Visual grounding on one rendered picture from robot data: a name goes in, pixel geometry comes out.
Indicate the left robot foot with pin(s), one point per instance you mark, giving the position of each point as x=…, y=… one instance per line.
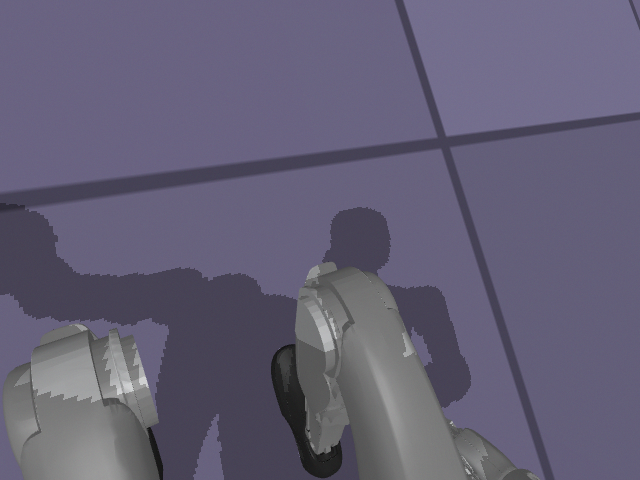
x=156, y=453

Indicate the right robot hand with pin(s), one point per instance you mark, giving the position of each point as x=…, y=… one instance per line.
x=481, y=459

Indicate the right robot foot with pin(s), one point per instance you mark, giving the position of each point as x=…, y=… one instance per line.
x=291, y=400

